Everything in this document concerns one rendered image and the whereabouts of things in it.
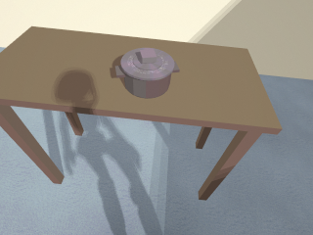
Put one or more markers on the table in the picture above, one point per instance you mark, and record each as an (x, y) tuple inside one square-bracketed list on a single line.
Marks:
[(74, 72)]

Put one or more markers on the pot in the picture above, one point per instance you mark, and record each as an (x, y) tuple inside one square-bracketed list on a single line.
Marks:
[(147, 89)]

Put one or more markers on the knob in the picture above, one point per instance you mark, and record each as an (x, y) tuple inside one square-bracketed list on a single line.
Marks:
[(148, 56)]

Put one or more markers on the lid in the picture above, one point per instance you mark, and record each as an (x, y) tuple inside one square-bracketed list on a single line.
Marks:
[(132, 65)]

